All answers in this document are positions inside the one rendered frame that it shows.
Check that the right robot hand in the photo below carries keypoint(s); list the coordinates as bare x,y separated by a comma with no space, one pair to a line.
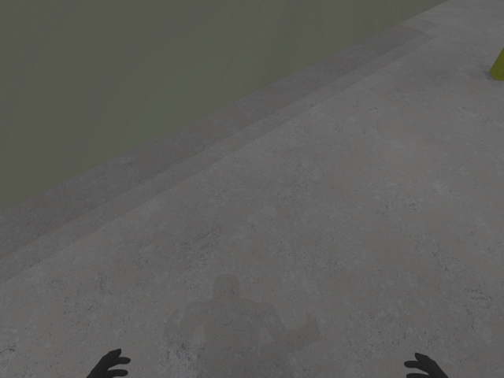
425,364

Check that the left robot hand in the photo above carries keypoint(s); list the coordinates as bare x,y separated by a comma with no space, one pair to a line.
108,361

